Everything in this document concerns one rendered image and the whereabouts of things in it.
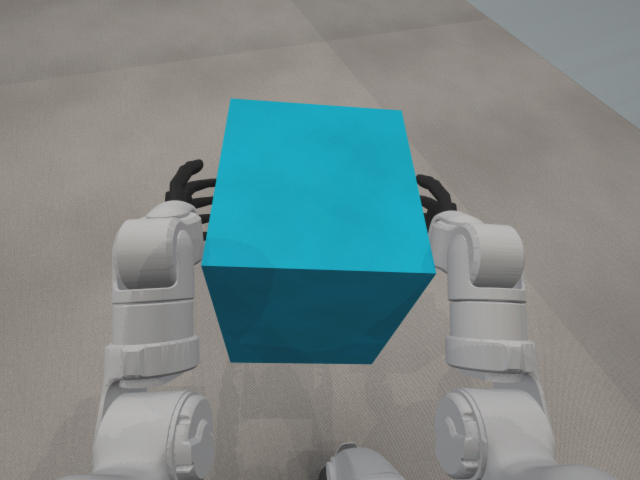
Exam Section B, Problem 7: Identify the robot right hand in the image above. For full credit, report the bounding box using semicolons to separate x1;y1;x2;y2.
416;174;457;232

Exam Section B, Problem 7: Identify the robot right thigh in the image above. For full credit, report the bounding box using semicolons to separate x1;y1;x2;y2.
326;447;405;480

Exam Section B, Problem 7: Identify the robot right forearm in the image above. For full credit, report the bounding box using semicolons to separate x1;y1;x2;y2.
428;211;556;458

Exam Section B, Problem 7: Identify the robot left forearm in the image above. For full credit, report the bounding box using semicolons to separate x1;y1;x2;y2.
92;200;204;470

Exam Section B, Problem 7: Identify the left robot upper arm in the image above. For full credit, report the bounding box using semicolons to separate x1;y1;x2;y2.
56;390;215;480

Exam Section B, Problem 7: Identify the carton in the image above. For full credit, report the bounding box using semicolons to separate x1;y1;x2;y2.
201;98;436;364

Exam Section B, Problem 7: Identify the right robot upper arm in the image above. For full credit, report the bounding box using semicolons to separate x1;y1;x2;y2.
435;388;619;480

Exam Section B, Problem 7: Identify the right robot shin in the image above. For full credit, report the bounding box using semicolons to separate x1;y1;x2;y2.
334;442;357;457

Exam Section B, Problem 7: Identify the robot left hand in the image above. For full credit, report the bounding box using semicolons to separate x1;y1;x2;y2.
165;159;216;241

